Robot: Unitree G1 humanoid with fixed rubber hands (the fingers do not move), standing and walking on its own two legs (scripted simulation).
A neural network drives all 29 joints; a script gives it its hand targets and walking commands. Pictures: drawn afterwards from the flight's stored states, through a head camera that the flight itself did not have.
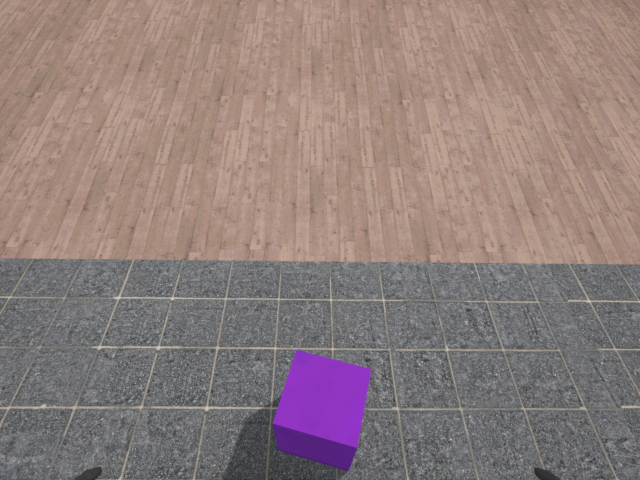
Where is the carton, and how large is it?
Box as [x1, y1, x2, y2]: [272, 350, 370, 470]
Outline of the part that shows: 296,350 272,423 278,449 348,470 357,445 370,369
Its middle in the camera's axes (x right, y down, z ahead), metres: +0.01 +0.47 +1.09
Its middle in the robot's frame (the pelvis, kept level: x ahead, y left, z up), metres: +0.42 -0.02 -0.66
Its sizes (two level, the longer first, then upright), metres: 0.210 0.200 0.250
